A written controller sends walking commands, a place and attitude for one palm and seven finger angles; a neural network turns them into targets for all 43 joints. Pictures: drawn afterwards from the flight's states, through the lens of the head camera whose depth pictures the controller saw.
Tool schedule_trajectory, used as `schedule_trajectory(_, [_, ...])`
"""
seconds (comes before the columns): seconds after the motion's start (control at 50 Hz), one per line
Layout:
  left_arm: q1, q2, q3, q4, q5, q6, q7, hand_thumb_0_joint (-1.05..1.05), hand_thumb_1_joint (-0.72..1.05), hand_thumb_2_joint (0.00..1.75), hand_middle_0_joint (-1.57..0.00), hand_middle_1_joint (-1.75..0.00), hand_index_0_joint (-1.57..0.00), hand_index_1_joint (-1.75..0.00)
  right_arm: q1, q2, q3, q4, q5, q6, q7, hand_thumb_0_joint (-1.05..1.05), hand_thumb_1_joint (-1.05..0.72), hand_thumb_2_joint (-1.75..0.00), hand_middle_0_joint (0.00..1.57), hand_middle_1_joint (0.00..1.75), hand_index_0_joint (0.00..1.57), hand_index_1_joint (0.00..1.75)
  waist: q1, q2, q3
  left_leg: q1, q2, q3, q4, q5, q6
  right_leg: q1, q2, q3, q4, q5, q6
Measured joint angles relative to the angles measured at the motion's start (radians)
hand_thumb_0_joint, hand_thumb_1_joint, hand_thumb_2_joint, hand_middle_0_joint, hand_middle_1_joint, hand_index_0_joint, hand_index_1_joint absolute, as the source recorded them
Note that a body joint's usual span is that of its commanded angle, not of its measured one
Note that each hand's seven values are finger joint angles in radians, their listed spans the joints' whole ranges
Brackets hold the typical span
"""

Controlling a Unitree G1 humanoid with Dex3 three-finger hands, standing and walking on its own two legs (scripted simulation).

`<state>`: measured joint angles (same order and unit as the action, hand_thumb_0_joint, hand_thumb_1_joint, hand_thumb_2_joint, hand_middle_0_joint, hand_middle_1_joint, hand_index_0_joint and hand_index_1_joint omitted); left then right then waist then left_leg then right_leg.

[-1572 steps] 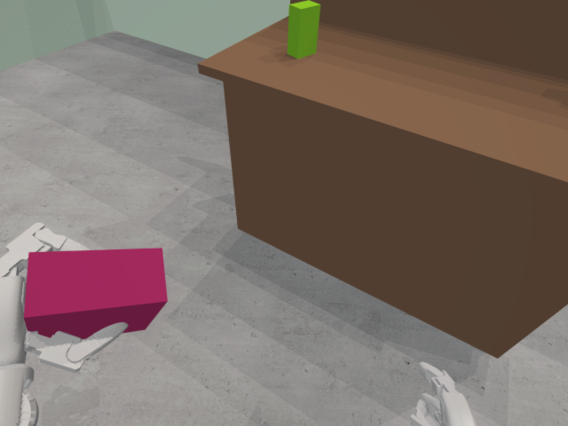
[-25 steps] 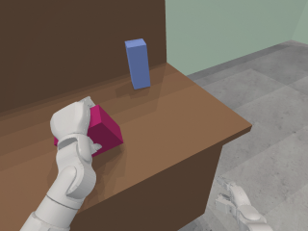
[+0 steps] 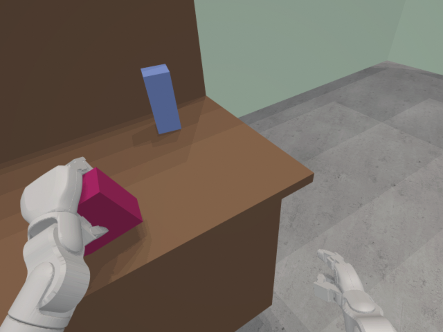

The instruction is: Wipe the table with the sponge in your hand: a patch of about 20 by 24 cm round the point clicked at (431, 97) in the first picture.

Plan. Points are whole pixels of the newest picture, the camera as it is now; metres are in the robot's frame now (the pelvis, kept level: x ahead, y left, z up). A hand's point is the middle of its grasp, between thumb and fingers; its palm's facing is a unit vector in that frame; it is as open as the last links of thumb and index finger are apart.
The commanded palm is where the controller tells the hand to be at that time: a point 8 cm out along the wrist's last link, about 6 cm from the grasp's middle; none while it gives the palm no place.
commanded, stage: slide back across to the middle lane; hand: left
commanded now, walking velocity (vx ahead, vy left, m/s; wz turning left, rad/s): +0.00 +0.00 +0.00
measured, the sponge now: (98, 218) +0.26 +0.26 +0.12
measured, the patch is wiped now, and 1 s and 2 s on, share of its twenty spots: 0.95 1.00 1.00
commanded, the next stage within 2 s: wipe forward along the middle lane in 0.48 s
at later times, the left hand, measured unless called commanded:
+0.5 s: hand (41, 226) +0.22 +0.32 +0.15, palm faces +0.04 -0.06 -1.00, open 10.2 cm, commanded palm +0.18 +0.33 +0.21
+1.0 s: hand (36, 214) +0.24 +0.35 +0.15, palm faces +0.00 -0.04 -1.00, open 10.2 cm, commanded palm +0.21 +0.36 +0.19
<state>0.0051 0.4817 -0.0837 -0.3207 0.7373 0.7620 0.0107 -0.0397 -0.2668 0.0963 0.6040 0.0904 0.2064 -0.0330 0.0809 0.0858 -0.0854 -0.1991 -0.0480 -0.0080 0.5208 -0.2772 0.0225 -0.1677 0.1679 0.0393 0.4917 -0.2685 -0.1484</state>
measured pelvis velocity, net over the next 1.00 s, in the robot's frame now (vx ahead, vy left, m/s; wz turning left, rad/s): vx -0.02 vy -0.02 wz -0.04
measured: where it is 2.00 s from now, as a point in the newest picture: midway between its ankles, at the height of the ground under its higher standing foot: outside the picture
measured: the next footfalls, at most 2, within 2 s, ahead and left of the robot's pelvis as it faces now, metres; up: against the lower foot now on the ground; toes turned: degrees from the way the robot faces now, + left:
left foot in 1.28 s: +0.05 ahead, +0.17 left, +0.00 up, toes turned -3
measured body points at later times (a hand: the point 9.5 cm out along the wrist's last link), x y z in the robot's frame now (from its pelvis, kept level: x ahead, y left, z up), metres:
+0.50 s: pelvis -0.01 -0.03 -0.01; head -0.03 -0.09 +0.44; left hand +0.21 +0.32 +0.20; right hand +0.22 -0.27 -0.08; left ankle +0.00 +0.11 -0.71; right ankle -0.01 -0.02 -0.73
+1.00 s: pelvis -0.02 -0.02 +0.00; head -0.02 -0.09 +0.44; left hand +0.24 +0.35 +0.20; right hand +0.22 -0.26 -0.09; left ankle -0.01 +0.19 -0.68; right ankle -0.01 -0.02 -0.73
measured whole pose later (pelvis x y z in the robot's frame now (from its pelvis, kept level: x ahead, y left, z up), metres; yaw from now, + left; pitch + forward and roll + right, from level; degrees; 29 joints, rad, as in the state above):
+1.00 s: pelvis -0.02 -0.02 +0.00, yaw -2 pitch +3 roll +7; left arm -0.05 0.70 0.21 0.18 0.74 0.32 -0.11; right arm 0.04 -0.33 0.05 0.57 0.05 0.08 -0.13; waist 0.09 0.03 -0.04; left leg -0.47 -0.08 -0.11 0.90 -0.47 0.02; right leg -0.38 0.11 0.11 0.65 -0.29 -0.13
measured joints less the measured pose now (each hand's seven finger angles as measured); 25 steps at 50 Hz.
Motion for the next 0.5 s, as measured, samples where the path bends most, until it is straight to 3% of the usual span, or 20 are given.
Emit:
schedule_trajectory(0.2, [0.026, 0.131, 0.104, 0.13, -0.001, -0.083, -0.103, -0.02, -0.48, 1.02, -0.68, -1.35, -0.72, -1.33, 0.027, -0.023, -0.002, 0.018, -0.011, -0.056, -0.038, 0.01, -0.9, -0.9, 0.2, 0.3, 0.2, 0.3, 0.009, 0.003, 0.014, -0.032, -0.001, -0.068, 0.057, 0.009, 0.002, -0.019, 0.031, 0.026, 0.019, 0.012, -0.006])
schedule_trajectory(0.36, [0.088, 0.217, 0.211, 0.242, 0.005, -0.254, -0.166, -0.02, -0.48, 1.02, -0.69, -1.34, -0.72, -1.32, 0.053, -0.038, -0.023, 0.031, -0.025, -0.119, -0.062, 0.01, -0.9, -0.9, 0.2, 0.3, 0.19, 0.3, 0.026, 0.008, 0.035, -0.082, -0.02, -0.112, 0.169, -0.026, 0.015, -0.037, 0.055, 0.048, 0.048, 0.008, -0.004])
schedule_trajectory(0.5, [0.153, 0.23, 0.309, 0.246, -0.024, -0.39, -0.142, -0.02, -0.49, 1.02, -0.7, -1.34, -0.73, -1.32, 0.084, -0.03, -0.038, 0.023, -0.036, -0.141, -0.071, 0.01, -0.9, -0.9, 0.2, 0.3, 0.19, 0.3, 0.043, -0.006, 0.035, -0.115, -0.038, -0.112, 0.24, -0.058, 0.015, -0.063, 0.062, 0.057, 0.055, 0.007, -0.011])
